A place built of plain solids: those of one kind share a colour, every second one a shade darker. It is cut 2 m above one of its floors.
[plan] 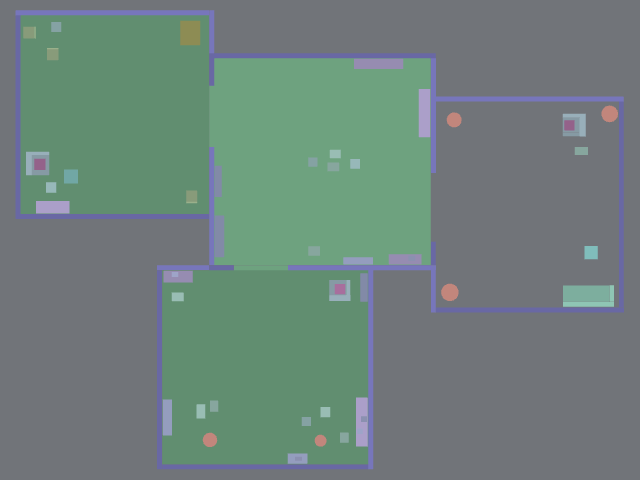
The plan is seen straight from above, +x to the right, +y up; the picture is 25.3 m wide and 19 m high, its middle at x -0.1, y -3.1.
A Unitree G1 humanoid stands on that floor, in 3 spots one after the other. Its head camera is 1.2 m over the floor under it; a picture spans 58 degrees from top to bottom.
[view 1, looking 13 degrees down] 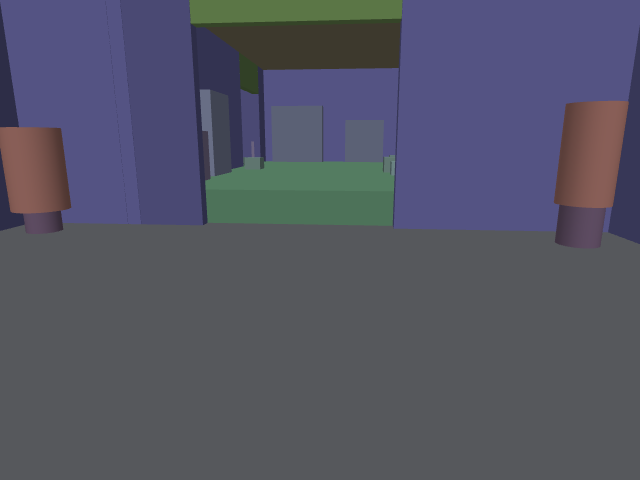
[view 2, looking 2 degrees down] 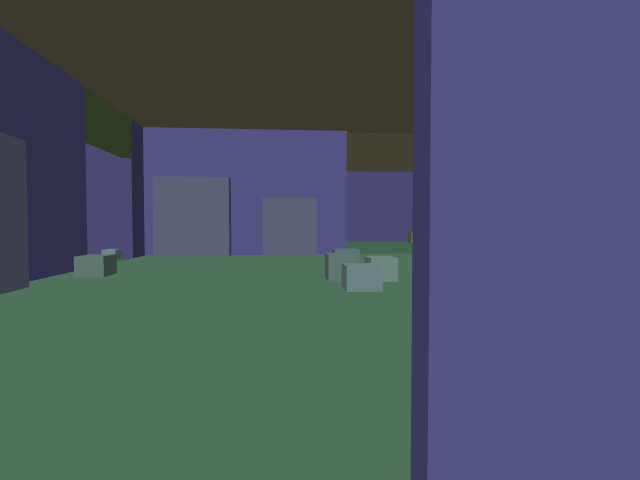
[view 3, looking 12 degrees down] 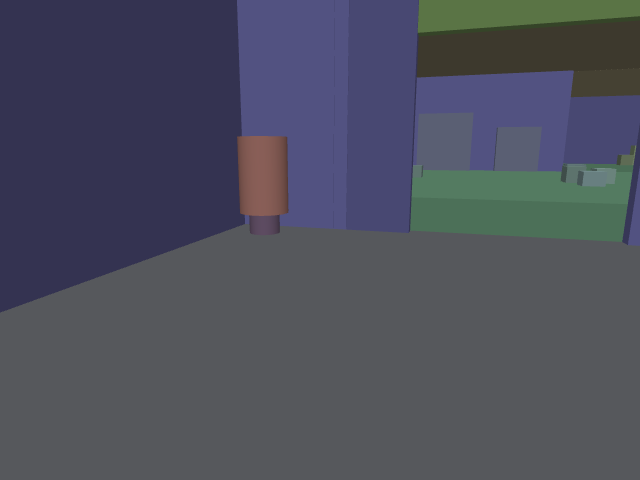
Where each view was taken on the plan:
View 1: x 10.45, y -0.95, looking -175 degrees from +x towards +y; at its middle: ground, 5.33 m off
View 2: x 5.94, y -0.95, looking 175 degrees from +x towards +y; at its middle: wall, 10.28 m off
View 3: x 10.72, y -2.60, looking -163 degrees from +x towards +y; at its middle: ground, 5.77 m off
